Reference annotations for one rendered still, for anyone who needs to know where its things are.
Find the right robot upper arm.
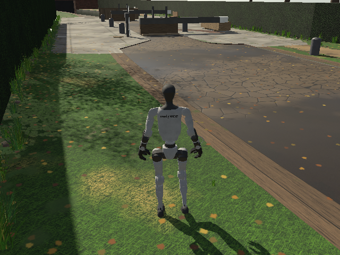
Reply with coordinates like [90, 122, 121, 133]
[180, 107, 195, 136]

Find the humanoid robot head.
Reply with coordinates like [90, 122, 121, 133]
[160, 84, 178, 110]

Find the left robot upper arm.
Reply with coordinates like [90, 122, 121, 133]
[144, 107, 158, 137]

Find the right robot shin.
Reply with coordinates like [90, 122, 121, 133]
[179, 171, 188, 207]

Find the robot left forearm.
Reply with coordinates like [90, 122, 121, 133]
[139, 129, 149, 151]

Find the robot right forearm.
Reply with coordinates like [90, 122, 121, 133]
[190, 128, 201, 149]

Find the robot right hand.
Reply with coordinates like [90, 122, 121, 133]
[190, 147, 202, 158]

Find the robot left hand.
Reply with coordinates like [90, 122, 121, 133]
[138, 149, 150, 160]

